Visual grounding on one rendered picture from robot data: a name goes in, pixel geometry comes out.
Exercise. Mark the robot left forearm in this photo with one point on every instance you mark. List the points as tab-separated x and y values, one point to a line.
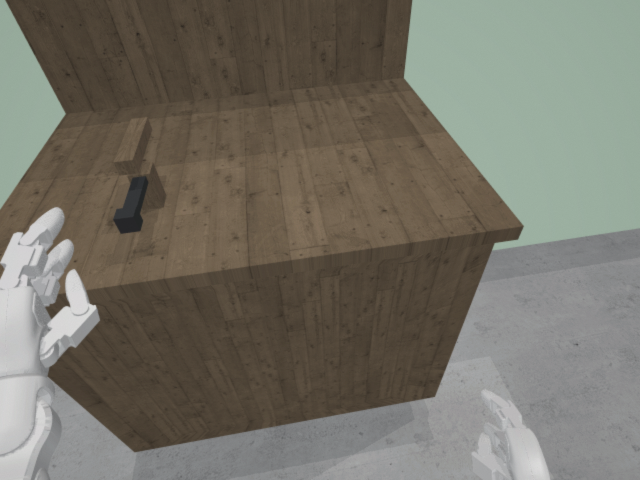
30	429

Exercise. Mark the tap lever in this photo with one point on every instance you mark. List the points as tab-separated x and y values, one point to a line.
128	218

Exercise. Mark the counter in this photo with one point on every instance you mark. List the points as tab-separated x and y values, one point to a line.
312	236

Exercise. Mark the left robot hand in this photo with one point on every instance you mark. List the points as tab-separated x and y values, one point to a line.
28	284

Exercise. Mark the right robot hand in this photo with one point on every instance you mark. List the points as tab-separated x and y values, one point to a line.
520	455

